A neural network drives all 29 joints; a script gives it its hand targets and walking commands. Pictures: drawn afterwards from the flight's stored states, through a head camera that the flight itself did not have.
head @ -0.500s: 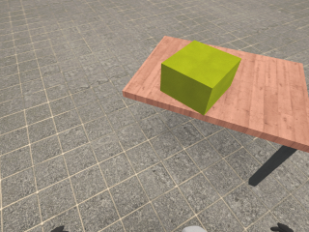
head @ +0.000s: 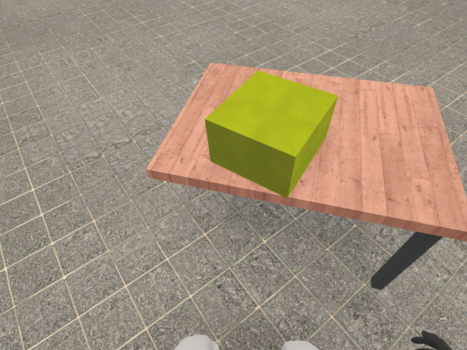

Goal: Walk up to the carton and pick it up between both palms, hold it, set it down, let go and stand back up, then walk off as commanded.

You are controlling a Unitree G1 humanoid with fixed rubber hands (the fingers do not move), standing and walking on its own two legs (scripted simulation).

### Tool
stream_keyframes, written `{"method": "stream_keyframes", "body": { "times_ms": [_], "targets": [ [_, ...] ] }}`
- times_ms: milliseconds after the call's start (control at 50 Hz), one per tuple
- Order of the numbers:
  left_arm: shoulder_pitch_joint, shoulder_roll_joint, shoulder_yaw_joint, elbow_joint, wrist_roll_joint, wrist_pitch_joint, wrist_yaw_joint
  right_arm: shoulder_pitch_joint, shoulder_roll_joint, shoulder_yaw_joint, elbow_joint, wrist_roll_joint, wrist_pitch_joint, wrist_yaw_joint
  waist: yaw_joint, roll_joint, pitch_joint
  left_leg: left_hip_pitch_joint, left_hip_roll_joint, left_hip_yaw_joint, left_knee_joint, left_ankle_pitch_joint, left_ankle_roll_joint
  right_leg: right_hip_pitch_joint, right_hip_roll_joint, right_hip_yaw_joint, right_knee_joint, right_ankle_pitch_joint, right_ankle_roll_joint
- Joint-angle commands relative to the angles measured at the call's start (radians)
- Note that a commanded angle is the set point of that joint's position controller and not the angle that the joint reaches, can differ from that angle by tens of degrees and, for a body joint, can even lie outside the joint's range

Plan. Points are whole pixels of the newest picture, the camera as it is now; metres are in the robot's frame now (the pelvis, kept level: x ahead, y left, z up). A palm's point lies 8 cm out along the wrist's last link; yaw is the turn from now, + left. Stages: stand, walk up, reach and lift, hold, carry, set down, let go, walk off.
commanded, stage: walk up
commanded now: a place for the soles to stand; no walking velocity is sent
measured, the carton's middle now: (271, 130) +0.71 -0.07 -0.10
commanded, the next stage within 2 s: none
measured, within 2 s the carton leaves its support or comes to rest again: neither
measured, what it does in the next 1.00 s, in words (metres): walks ahead: left foot, then right foot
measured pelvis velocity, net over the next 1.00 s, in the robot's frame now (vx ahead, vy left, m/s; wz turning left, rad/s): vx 0.20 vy -0.02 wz -0.18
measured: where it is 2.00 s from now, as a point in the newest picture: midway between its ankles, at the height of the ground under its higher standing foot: (271, 344)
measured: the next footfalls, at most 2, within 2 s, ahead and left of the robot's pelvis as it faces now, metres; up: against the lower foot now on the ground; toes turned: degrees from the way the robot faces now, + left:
left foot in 0.02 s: +0.08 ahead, +0.12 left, +0.00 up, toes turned +4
right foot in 0.44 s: +0.20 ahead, -0.16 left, +0.00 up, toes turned -2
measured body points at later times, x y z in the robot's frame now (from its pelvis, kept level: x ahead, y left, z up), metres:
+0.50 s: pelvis +0.12 -0.02 +0.00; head +0.14 +0.00 +0.44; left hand +0.27 +0.27 -0.10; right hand +0.18 -0.35 -0.07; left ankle +0.05 +0.10 -0.67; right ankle +0.16 -0.16 -0.71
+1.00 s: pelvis +0.20 -0.02 +0.03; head +0.22 +0.02 +0.47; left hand +0.36 +0.26 -0.09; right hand +0.23 -0.35 -0.03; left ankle +0.21 +0.09 -0.71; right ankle +0.20 -0.19 -0.65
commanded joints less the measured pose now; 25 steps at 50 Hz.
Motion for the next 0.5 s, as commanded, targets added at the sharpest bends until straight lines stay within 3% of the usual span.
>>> {"method": "stream_keyframes", "body": {
  "times_ms": [0, 20, 40, 60, 80, 100, 120, 140, 160, 180, 200, 240, 260, 280, 300, 320, 340, 360, 380, 400, 420, 440, 460, 480],
  "targets": [
    [-0.027, 0.282, 0.128, -0.113, 0.005, -0.017, 0.018, 0.053, -0.169, -0.084, -0.116, -0.031, -0.061, -0.018, 0.006, -0.255, -0.101, 0.064, -0.057, -0.057, -0.303, 0.154, 0.036, 0.077, -0.172, 0.37, -0.257, 0.165, -0.209],
    [-0.062, 0.248, 0.116, -0.134, -0.003, -0.014, 0.013, 0.13, -0.179, -0.09, -0.085, -0.031, -0.063, -0.028, -0.045, -0.194, -0.11, 0.27, -0.059, -0.068, -0.426, 0.274, 0.048, -0.102, -0.138, 0.331, -0.188, 0.077, -0.14],
    [-0.075, 0.198, 0.101, -0.146, -0.007, -0.015, 0.004, 0.138, -0.256, -0.108, -0.068, -0.039, -0.066, -0.036, -0.078, -0.014, -0.12, 0.459, 0.075, -0.234, -0.559, 0.125, 0.109, -0.291, -0.028, 0.202, -0.018, -0.068, -0.078],
    [-0.061, 0.153, 0.088, -0.159, -0.02, -0.024, 0.006, 0.24, -0.346, -0.125, -0.059, -0.047, -0.067, -0.038, -0.134, 0.173, -0.149, 0.555, 0.385, -0.62, -0.646, -0.019, 0.175, -0.465, 0.073, 0.041, 0.264, -0.193, -0.003],
    [-0.091, 0.185, 0.109, -0.163, -0.002, -0.02, 0.022, 0.192, -0.309, -0.122, -0.054, -0.06, -0.057, -0.042, -0.092, -0.005, -0.01, 0.488, 0.498, -0.715, -0.681, 0.005, 0.233, -0.566, 0.004, 0.087, 0.362, -0.196, 0.016],
    [-0.089, 0.205, 0.099, -0.174, 0.014, -0.018, 0.027, 0.209, -0.289, -0.116, -0.072, -0.05, -0.057, -0.047, -0.092, -0.087, -0.066, 0.51, 0.462, -0.618, -0.648, 0.079, 0.209, -0.522, -0.011, 0.07, 0.37, -0.163, 0.012],
    [-0.08, 0.205, 0.109, -0.139, 0.014, -0.02, 0.014, 0.194, -0.282, -0.112, -0.056, -0.04, -0.063, -0.05, -0.072, -0.088, 0.011, 0.476, 0.395, -0.483, -0.618, 0.259, 0.141, -0.489, -0.035, 0.088, 0.384, -0.037, 0.007],
    [-0.012, 0.199, 0.103, -0.119, 0.002, -0.019, 0.008, 0.177, -0.264, -0.111, -0.075, -0.04, -0.067, -0.048, -0.06, 0.054, -0.058, 0.558, 0.321, -0.348, -0.555, 0.455, 0.113, -0.469, -0.036, 0.061, 0.345, -0.014, 0.011],
    [-0.026, 0.204, 0.105, -0.099, 0.012, -0.021, 0.0, 0.16, -0.228, -0.109, -0.072, -0.04, -0.061, -0.042, -0.077, 0.038, -0.023, 0.496, 0.286, -0.26, -0.543, 0.552, 0.124, -0.423, -0.043, 0.027, 0.35, -0.002, 0.02],
    [0.001, 0.178, 0.092, -0.09, -0.002, -0.022, -0.007, 0.142, -0.225, -0.098, -0.083, -0.043, -0.056, -0.042, -0.046, 0.077, 0.002, 0.466, 0.252, -0.162, -0.52, 0.703, 0.13, -0.381, -0.037, -0.003, 0.304, -0.002, 0.023],
    [-0.027, 0.159, 0.084, -0.091, -0.004, -0.017, -0.01, 0.142, -0.209, -0.096, -0.084, -0.047, -0.05, -0.039, -0.064, 0.104, -0.056, 0.511, 0.255, -0.11, -0.489, 0.834, 0.131, -0.345, -0.03, -0.005, 0.269, -0.01, 0.025],
    [-0.075, 0.185, 0.08, -0.127, -0.007, -0.012, -0.01, 0.142, -0.218, -0.097, -0.09, -0.044, -0.03, -0.03, -0.075, 0.084, -0.01, 0.525, 0.245, -0.079, -0.514, 0.753, 0.187, -0.387, -0.043, -0.058, 0.192, 0.002, 0.021],
    [-0.13, 0.174, 0.073, -0.127, -0.008, -0.01, -0.014, 0.133, -0.226, -0.106, -0.1, -0.041, -0.028, -0.03, -0.093, 0.099, 0.031, 0.533, 0.292, -0.108, -0.514, 0.702, 0.216, -0.427, -0.059, -0.065, 0.166, -0.008, 0.015],
    [-0.145, 0.179, 0.068, -0.137, -0.002, -0.018, -0.019, 0.133, -0.22, -0.104, -0.097, -0.047, -0.022, -0.032, -0.097, 0.098, 0.042, 0.553, 0.261, -0.082, -0.514, 0.699, 0.199, -0.43, -0.07, -0.082, 0.078, -0.007, 0.011],
    [-0.154, 0.166, 0.07, -0.136, 0.0, -0.014, -0.022, 0.15, -0.228, -0.108, -0.099, -0.041, -0.021, -0.03, -0.103, 0.155, -0.012, 0.525, 0.244, -0.033, -0.496, 0.684, 0.201, -0.353, -0.079, -0.113, 0.027, 0.025, 0.019],
    [-0.141, 0.188, 0.076, -0.123, -0.01, -0.017, -0.028, 0.097, -0.253, -0.11, -0.1, -0.048, -0.021, -0.028, -0.089, 0.156, 0.008, 0.446, 0.244, -0.025, -0.509, 0.67, 0.193, -0.262, -0.077, -0.145, -0.018, 0.044, 0.014],
    [-0.14, 0.208, 0.086, -0.114, 0.001, -0.019, -0.03, 0.059, -0.266, -0.107, -0.107, -0.037, -0.026, -0.028, -0.047, 0.15, 0.014, 0.38, 0.268, -0.027, -0.492, 0.698, 0.186, -0.173, -0.084, -0.152, -0.053, 0.082, 0.006],
    [-0.109, 0.19, 0.079, -0.1, -0.001, -0.023, -0.027, 0.03, -0.246, -0.106, -0.105, -0.043, -0.024, -0.029, -0.039, 0.155, -0.008, 0.402, 0.247, 0.008, -0.436, 0.733, 0.162, -0.147, -0.064, -0.184, -0.152, 0.098, -0.016],
    [-0.06, 0.204, 0.096, -0.091, -0.001, -0.029, -0.028, 0.03, -0.243, -0.103, -0.102, -0.029, -0.018, -0.027, -0.014, 0.13, -0.112, 0.33, 0.224, 0.031, -0.342, 0.624, 0.151, 0.053, -0.054, -0.192, -0.214, 0.17, -0.02],
    [0.025, 0.239, 0.115, -0.047, 0.007, -0.036, -0.021, 0.012, -0.21, -0.091, -0.092, -0.035, -0.015, -0.018, 0.046, 0.012, -0.188, 0.243, 0.161, 0.061, -0.16, 0.574, 0.126, 0.217, 0.003, -0.162, -0.242, 0.13, -0.045],
    [0.067, 0.292, 0.136, -0.035, 0.007, -0.03, -0.01, 0.016, -0.162, -0.069, -0.115, -0.025, -0.018, -0.016, 0.071, -0.133, -0.196, 0.062, 0.112, 0.065, 0.091, 0.432, 0.081, 0.339, -0.074, 0.05, -0.226, 0.213, -0.088],
    [0.069, 0.335, 0.157, -0.055, -0.003, -0.029, 0.004, -0.029, -0.117, -0.05, -0.159, -0.032, -0.023, -0.015, 0.071, -0.245, -0.162, -0.156, -0.023, -0.004, 0.26, 0.008, 0.061, 0.364, -0.196, 0.412, -0.317, 0.265, -0.161],
    [0.144, 0.39, 0.15, -0.067, -0.015, -0.027, 0.009, -0.103, -0.159, -0.062, -0.193, 0.001, -0.013, -0.018, 0.122, -0.271, -0.065, -0.266, -0.075, -0.069, 0.362, -0.144, 0.043, 0.288, -0.354, 0.665, -0.438, 0.28, -0.301],
    [0.082, 0.382, 0.153, -0.066, -0.016, -0.025, 0.019, -0.146, -0.171, -0.058, -0.206, 0.001, -0.015, -0.025, 0.116, -0.175, 0.016, -0.355, -0.018, -0.112, 0.394, -0.162, 0.035, 0.293, -0.381, 0.625, -0.418, 0.255, -0.377]
  ]
}}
